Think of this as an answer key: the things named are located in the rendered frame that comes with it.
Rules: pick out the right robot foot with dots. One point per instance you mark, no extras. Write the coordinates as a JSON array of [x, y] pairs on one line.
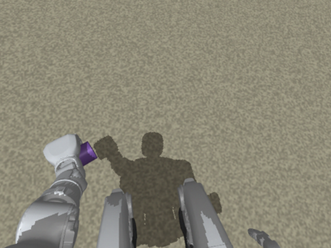
[[184, 230]]

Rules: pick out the left robot hand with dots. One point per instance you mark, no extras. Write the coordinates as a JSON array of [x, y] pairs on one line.
[[65, 146]]

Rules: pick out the can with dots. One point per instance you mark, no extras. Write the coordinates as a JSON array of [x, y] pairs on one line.
[[87, 154]]

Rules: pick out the left robot arm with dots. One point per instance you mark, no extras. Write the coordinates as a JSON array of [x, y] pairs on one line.
[[52, 220]]

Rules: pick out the right robot hand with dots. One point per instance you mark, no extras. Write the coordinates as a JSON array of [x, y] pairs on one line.
[[263, 238]]

